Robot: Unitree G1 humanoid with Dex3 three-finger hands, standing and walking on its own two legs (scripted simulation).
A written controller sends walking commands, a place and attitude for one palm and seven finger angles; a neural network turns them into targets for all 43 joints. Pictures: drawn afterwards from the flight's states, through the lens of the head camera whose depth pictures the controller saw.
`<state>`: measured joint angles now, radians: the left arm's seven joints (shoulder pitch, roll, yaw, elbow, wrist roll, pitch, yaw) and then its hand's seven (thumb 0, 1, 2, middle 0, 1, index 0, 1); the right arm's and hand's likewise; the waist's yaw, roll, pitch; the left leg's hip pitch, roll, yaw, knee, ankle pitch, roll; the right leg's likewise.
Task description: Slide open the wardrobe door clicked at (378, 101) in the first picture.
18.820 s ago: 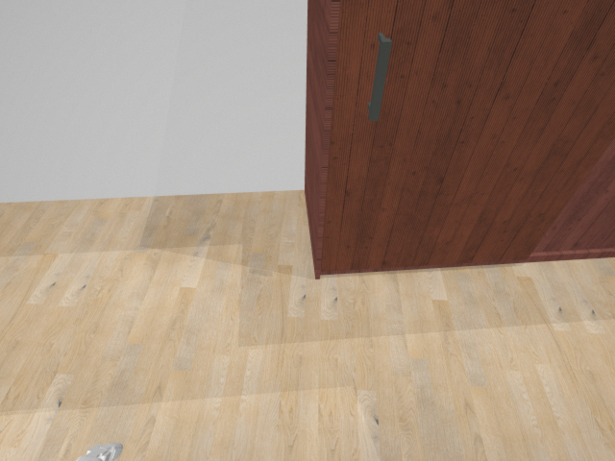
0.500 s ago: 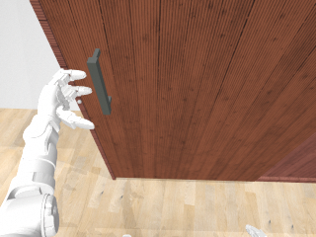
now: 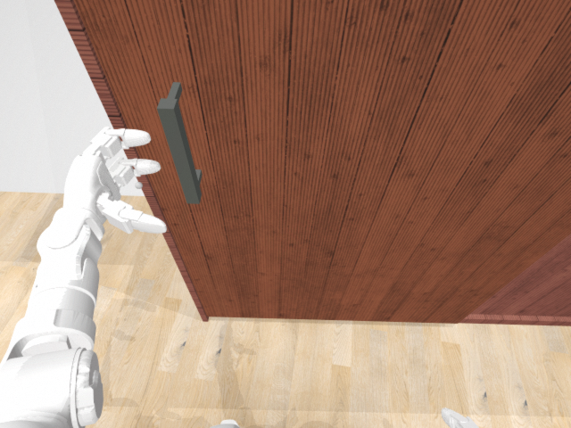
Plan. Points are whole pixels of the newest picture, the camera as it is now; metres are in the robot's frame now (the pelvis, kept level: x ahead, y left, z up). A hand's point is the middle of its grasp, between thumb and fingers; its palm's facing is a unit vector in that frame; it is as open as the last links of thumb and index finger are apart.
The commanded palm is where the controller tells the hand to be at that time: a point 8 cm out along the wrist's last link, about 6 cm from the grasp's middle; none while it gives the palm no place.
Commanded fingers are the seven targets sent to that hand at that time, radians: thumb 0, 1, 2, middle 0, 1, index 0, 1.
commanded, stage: feel for the door with the fingertips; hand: left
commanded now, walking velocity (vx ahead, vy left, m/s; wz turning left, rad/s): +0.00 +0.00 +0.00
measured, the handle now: (185, 148) +0.49 +0.16 +0.11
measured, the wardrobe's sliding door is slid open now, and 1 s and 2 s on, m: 0.00 0.00 0.00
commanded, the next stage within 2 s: slide the fingers in behind the handle in 0.72 s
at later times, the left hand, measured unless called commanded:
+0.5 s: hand (168, 176) +0.44 +0.17 +0.10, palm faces +0.00 -1.00 +0.00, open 14.0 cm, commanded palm +0.41 +0.23 +0.11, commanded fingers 0.00 -0.50 0.30 -0.30 -1.20 -0.30 -1.20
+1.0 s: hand (165, 168) +0.45 +0.18 +0.11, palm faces -0.02 -1.00 +0.00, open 13.7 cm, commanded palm +0.42 +0.23 +0.11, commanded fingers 0.00 -0.50 0.30 -0.30 -1.20 -0.30 -1.20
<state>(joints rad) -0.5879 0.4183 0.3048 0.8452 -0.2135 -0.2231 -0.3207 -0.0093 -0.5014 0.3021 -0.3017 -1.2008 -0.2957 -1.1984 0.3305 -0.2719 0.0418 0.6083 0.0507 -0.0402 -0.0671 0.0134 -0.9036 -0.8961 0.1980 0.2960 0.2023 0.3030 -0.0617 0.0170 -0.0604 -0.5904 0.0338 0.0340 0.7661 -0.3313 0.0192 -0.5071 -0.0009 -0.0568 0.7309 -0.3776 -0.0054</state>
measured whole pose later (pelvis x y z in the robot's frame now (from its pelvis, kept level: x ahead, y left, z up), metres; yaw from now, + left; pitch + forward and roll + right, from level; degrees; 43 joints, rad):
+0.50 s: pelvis +0.01 -0.01 +0.00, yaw -1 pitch +9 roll -1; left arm -0.61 0.35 0.28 0.85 -0.17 -0.22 -0.22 -0.01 -0.50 0.30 -0.30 -1.20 -0.30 -1.20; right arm 0.32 -0.25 0.04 0.62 0.04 -0.03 -0.05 0.01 -0.90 -0.90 0.20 0.30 0.20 0.30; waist -0.07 0.02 -0.07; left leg -0.58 0.04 0.04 0.77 -0.34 0.01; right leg -0.51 0.00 -0.05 0.74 -0.39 -0.01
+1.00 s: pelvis +0.00 +0.00 +0.00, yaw +0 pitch +11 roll -1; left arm -0.71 0.39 0.27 0.96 -0.18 -0.27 -0.26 -0.01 -0.50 0.30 -0.35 -1.23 -0.34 -1.24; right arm 0.35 -0.27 0.03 0.64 0.04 -0.02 -0.04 0.01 -0.90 -0.90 0.20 0.30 0.20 0.30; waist -0.07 0.02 -0.08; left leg -0.64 0.04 0.02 0.80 -0.34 0.01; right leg -0.56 0.00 -0.06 0.76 -0.39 -0.01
